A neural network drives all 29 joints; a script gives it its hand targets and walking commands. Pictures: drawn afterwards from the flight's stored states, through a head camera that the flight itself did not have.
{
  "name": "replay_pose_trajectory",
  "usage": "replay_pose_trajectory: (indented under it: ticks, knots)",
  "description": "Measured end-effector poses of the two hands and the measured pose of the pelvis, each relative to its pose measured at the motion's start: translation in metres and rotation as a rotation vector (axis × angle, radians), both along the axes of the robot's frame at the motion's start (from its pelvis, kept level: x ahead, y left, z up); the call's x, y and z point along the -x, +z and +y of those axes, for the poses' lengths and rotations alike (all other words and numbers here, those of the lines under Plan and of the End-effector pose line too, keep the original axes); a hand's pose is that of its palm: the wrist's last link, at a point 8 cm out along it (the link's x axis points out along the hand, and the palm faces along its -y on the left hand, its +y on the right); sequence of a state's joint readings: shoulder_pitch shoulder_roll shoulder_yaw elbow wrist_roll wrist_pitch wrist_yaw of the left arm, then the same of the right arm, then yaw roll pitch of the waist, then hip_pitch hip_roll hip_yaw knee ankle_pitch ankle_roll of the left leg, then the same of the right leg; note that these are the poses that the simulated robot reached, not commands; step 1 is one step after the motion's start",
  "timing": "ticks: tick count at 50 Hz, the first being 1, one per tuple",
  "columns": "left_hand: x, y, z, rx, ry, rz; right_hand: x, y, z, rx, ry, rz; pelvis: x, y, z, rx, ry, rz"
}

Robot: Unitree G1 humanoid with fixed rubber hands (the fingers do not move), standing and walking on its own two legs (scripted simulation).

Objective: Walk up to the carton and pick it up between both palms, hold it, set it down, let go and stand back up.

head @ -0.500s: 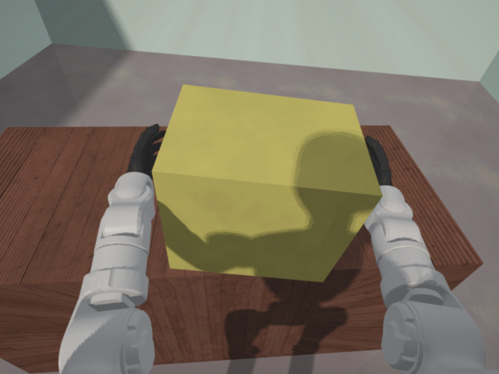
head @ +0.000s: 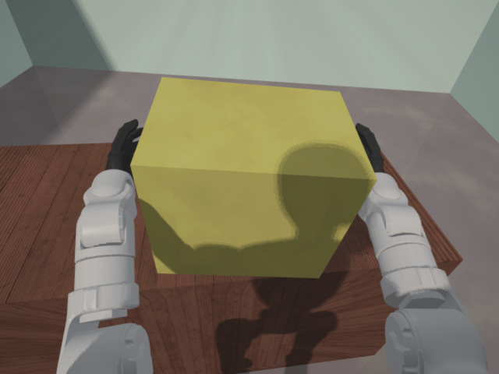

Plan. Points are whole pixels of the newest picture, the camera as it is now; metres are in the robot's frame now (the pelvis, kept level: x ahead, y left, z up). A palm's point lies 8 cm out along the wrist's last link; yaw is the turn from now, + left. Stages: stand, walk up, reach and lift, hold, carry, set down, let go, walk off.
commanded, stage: reach and lift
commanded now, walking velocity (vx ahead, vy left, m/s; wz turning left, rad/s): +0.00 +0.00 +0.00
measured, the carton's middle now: (246, 184) +0.39 +0.00 +0.12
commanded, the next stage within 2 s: hold in 1.34 s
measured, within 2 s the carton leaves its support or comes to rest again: neither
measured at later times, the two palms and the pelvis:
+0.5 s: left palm (115, 162) +0.35 +0.19 +0.21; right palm (381, 166) +0.35 -0.19 +0.20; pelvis -0.02 +0.00 +0.00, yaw +0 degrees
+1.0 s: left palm (114, 154) +0.35 +0.19 +0.22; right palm (383, 157) +0.36 -0.19 +0.21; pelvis -0.01 +0.00 +0.00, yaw +0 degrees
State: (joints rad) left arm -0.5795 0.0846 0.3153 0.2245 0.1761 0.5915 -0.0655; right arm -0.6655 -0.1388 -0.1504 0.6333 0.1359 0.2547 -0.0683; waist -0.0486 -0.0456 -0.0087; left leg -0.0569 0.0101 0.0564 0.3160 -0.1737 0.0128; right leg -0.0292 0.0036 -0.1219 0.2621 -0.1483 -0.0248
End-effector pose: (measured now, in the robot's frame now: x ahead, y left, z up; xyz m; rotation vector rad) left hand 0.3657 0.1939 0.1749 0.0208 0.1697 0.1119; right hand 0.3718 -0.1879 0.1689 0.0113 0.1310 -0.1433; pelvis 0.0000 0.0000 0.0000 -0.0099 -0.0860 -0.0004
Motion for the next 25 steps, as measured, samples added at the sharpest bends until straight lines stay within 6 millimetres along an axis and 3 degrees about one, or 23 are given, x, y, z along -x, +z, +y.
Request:
replay_pose_trajectory:
  ticks: [25]
  knots:
    - [0.017,0.032,-0.003,0.021,-0.01,-0.007,0.022,0.033,-0.003,-0.017,-0.017,-0.012,0.018,0.0,-0.002,-0.008,-0.008,-0.016]
